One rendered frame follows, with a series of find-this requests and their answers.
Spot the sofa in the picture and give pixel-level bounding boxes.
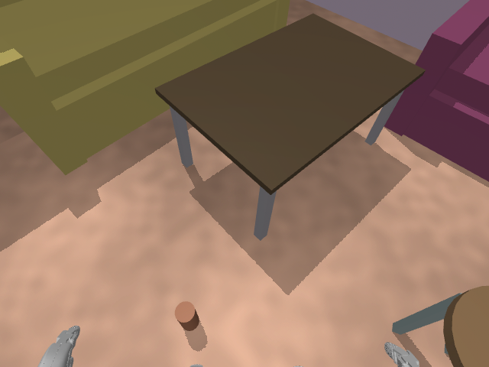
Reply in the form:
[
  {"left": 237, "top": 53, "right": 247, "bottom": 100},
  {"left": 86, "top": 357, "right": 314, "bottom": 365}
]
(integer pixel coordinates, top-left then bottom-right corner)
[{"left": 0, "top": 0, "right": 290, "bottom": 175}]

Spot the left robot hand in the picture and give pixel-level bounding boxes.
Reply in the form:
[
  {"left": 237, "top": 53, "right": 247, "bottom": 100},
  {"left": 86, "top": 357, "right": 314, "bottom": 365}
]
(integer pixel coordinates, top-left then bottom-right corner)
[{"left": 38, "top": 326, "right": 80, "bottom": 367}]

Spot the right robot hand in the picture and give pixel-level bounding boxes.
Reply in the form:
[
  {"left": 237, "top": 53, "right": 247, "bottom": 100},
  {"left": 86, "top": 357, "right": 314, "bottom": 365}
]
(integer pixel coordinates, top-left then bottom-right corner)
[{"left": 384, "top": 342, "right": 419, "bottom": 367}]

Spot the stool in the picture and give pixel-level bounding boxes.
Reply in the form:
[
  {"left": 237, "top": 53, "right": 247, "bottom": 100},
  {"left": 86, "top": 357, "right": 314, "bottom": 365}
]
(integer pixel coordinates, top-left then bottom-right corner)
[{"left": 392, "top": 286, "right": 489, "bottom": 367}]

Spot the coffee table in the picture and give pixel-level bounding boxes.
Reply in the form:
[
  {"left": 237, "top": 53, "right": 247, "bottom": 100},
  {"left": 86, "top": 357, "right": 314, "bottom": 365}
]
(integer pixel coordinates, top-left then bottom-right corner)
[{"left": 155, "top": 14, "right": 426, "bottom": 240}]

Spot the can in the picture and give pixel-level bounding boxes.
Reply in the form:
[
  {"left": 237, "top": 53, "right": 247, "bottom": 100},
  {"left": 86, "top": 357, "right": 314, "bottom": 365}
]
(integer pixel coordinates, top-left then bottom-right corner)
[{"left": 175, "top": 301, "right": 199, "bottom": 331}]

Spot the armchair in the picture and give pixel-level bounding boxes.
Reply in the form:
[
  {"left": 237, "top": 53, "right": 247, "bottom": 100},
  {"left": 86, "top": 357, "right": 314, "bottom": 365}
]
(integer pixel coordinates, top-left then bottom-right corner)
[{"left": 384, "top": 0, "right": 489, "bottom": 182}]

